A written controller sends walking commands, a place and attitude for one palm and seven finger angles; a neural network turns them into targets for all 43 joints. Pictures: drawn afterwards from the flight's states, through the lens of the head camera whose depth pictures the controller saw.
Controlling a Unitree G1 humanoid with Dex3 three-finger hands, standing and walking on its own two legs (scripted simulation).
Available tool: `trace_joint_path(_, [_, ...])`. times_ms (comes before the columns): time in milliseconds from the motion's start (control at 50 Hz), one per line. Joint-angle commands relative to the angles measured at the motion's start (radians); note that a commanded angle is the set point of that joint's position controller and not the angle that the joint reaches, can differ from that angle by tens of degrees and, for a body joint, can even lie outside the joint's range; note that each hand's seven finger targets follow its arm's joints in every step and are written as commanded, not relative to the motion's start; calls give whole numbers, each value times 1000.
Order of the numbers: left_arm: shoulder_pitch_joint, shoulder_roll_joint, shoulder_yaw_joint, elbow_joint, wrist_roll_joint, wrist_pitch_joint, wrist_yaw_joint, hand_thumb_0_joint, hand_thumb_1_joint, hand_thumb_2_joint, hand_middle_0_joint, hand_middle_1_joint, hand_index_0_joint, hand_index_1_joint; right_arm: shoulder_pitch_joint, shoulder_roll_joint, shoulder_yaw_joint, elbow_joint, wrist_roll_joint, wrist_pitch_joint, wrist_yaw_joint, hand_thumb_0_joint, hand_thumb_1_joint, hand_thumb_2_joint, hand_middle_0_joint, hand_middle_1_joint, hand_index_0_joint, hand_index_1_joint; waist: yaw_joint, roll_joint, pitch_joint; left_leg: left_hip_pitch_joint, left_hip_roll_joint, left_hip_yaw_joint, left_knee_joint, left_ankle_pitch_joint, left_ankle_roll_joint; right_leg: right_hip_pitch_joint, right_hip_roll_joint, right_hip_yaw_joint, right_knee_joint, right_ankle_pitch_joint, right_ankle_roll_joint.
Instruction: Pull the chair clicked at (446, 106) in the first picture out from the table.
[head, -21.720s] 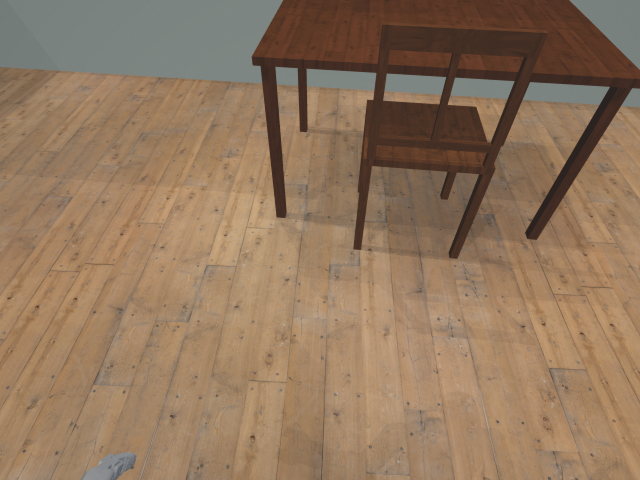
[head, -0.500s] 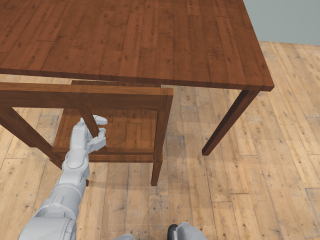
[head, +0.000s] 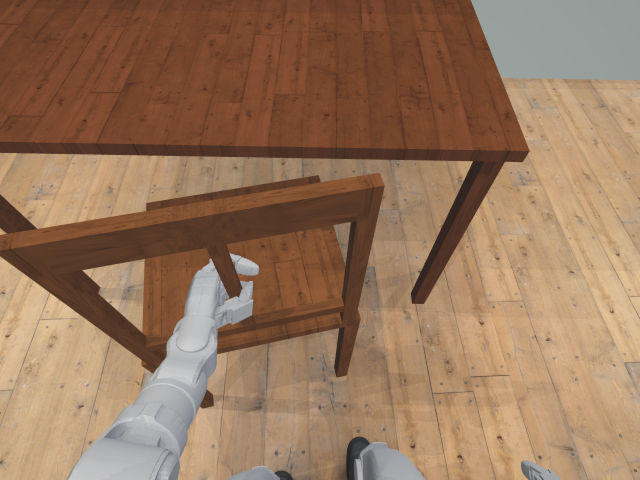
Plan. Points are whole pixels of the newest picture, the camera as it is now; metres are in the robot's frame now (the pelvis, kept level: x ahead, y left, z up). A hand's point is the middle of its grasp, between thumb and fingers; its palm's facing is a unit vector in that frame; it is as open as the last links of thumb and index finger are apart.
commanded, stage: step backward, pulling the chair out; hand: left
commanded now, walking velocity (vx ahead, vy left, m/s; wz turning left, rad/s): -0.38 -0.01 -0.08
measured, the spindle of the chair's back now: (234, 288) +0.39 +0.12 -0.07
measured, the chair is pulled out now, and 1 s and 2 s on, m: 0.15 0.27 0.35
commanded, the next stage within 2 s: none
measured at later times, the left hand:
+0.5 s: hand (253, 338) +0.30 +0.09 -0.06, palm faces -0.04 -0.98 -0.17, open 5.1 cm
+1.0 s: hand (222, 397) +0.23 +0.12 -0.06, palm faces -0.12 -0.98 -0.19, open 5.2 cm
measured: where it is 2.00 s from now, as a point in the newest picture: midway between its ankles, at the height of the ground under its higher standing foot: outside the picture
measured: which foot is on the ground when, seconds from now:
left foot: down 0.00-0.28, up 0.30-0.56, down 0.58-1.00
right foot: down 0.00-0.92, up 0.94-0.98, down 1.00-1.00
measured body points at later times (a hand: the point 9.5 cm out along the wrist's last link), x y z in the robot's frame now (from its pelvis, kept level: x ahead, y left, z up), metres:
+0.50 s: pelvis -0.06 -0.01 +0.00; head +0.03 -0.03 +0.44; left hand +0.30 +0.14 -0.04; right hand +0.02 -0.28 -0.14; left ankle -0.12 +0.17 -0.70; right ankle +0.09 -0.11 -0.73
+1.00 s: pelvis -0.12 +0.04 -0.01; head -0.07 +0.02 +0.43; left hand +0.23 +0.17 -0.04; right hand -0.06 -0.21 -0.15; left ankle -0.16 +0.18 -0.73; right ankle -0.01 -0.10 -0.73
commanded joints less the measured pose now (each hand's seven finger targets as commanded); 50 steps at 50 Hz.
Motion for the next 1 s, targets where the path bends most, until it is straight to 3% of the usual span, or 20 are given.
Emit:
trace_joint_path(0, [-311,138,-19,-203,17,-44,10,0,900,900,-500,-1450,-500,-1450,15,-104,-19,-102,-7,-43,-21,0,-900,-900,200,300,200,300,59,131,-334,-6,247,-205,-229,-61,28,265,-68,73,108,-138,7])
trace_joint_path(120, [-358,108,-33,-207,15,-40,1,0,900,900,-500,-1450,-500,-1450,26,-92,-22,-87,-22,-59,-22,0,-900,-900,200,300,200,300,61,56,-312,10,263,-162,-138,85,25,250,-67,97,174,-8,-2])
trace_joint_path(180, [-350,122,-27,-184,25,-36,2,0,900,900,-500,-1450,-500,-1450,6,-97,-19,-84,-25,-60,-22,0,-900,-900,200,300,200,300,68,53,-233,-153,223,-149,-141,-225,15,244,-99,157,175,-168,-25])
trace_joint_path(220, [-314,143,-9,-166,20,-38,9,0,900,900,-500,-1450,-500,-1450,31,-87,-23,-82,-20,-73,-16,0,-900,-900,200,300,200,300,70,-81,-218,-131,135,-123,-8,-376,-4,150,-170,293,2,-303,-63])
trace_joint_path(260, [-280,181,24,-145,18,-35,15,0,900,900,-500,-1450,-500,-1450,84,-87,-41,-58,-25,-81,-3,0,-900,-900,200,300,200,300,66,-281,-276,33,26,-95,242,-345,-46,60,-306,486,-307,-433,-109])
trace_joint_path(280, [-276,176,20,-130,22,-26,15,0,900,900,-500,-1450,-500,-1450,69,-81,-39,-52,-25,-85,10,0,-900,-900,200,300,200,300,78,-301,-302,36,1,-114,369,-335,-55,113,-355,520,-360,-402,-133])
trace_joint_path(320, [-289,157,20,-145,32,-14,12,0,900,900,-500,-1450,-500,-1450,38,-79,-29,-51,-25,-98,29,0,-900,-900,200,300,200,300,77,-258,-363,-15,19,-185,433,-341,-58,264,-379,477,-292,-201,-157])
trace_joint_path(400, [-285,166,38,-175,28,-5,7,0,900,900,-500,-1450,-500,-1450,19,-65,-9,-38,-31,-101,32,0,-900,-900,200,300,200,300,64,-123,-418,87,4,-113,240,-301,-69,330,-301,273,-207,29,-91])
trace_joint_path(500, [-258,155,22,-251,36,36,-2,0,900,900,-500,-1450,-500,-1450,60,-81,-18,-41,-33,-91,26,0,-900,-900,200,300,200,300,58,-159,-438,147,7,-36,-51,-240,-70,425,-274,214,-225,86,-49])
trace_joint_path(560, [-264,123,-1,-307,34,45,-10,0,900,900,-500,-1450,-500,-1450,50,-101,-33,-83,-29,-66,7,0,-900,-900,200,300,200,300,42,-126,-445,157,93,-63,-224,-63,-49,479,-178,126,-98,203,-5])
trace_joint_path(600, [-230,76,-27,-373,39,44,-22,0,900,900,-500,-1450,-500,-1450,40,-106,-49,-133,-30,-42,7,0,-900,-900,200,300,200,300,53,21,-443,137,188,-83,-250,36,-26,452,-94,63,30,209,26])
trace_joint_path(640, [-260,63,-34,-460,57,27,-30,0,900,900,-500,-1450,-500,-1450,-35,-95,-39,-180,-54,-28,14,0,-900,-900,200,300,200,300,62,270,-324,-63,262,-124,-258,10,7,421,-69,23,244,86,24])
trace_joint_path(680, [-262,66,-19,-460,58,26,-26,0,900,900,-500,-1450,-500,-1450,-34,-78,-40,-176,-52,-27,14,0,-900,-900,200,300,200,300,64,189,-237,-76,306,-125,-197,121,19,357,-48,19,296,48,15])
trace_joint_path(720, [-312,38,-41,-392,56,17,-25,0,900,900,-500,-1450,-500,-1450,43,-81,-57,-131,-47,-40,20,0,-900,-900,200,300,200,300,44,-46,-282,78,255,-88,-11,304,-35,339,-82,40,130,372,-12])
trace_joint_path(760, [-373,78,-34,-329,57,13,-22,0,900,900,-500,-1450,-500,-1450,97,-84,-67,-72,-52,-42,21,0,-900,-900,200,300,200,300,12,-176,-372,156,154,-54,127,164,-94,346,-209,187,35,662,-79])
trace_joint_path(800, [-334,124,-2,-235,58,13,-22,0,900,900,-500,-1450,-500,-1450,90,-74,-53,-39,-54,-48,13,0,-900,-900,200,300,200,300,22,-156,-383,138,108,-67,77,-157,-93,324,-268,216,-31,559,-87])
trace_joint_path(840, [-328,133,4,-208,59,6,-26,0,900,900,-500,-1450,-500,-1450,80,-62,-40,-25,-54,-54,7,0,-900,-900,200,300,200,300,36,-97,-356,164,104,-41,-53,-193,-62,236,-223,162,-71,163,-24])
trace_joint_path(900, [-326,96,-9,-235,60,-17,-22,0,900,900,-500,-1450,-500,-1450,19,-77,-28,-54,-64,-59,-5,0,-900,-900,200,300,200,300,58,216,-269,-30,239,-132,-226,-78,4,288,-86,31,201,7,23])
trace_joint_path(940, [-333,100,5,-258,68,-24,-18,0,900,900,-500,-1450,-500,-1450,-12,-67,-22,-80,-64,-57,-2,0,-900,-900,200,300,200,300,76,188,-233,-132,281,-132,-189,-4,14,347,-75,18,278,0,19])
trace_joint_path(980, [-354,106,11,-261,61,-24,-13,0,900,900,-500,-1450,-500,-1450,21,-69,-37,-78,-55,-62,0,0,-900,-900,200,300,200,300,70,8,-253,-78,241,-106,-89,6,-9,347,-98,58,178,137,7])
